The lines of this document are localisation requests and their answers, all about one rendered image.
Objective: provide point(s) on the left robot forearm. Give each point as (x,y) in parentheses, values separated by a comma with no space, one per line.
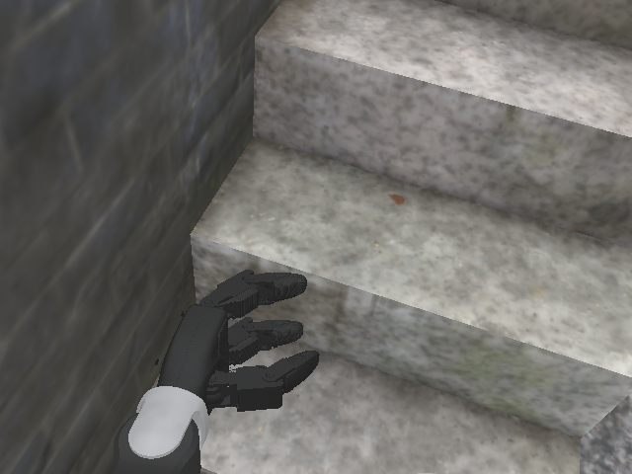
(165,436)

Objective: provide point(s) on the robot left hand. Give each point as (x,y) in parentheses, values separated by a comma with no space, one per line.
(203,346)

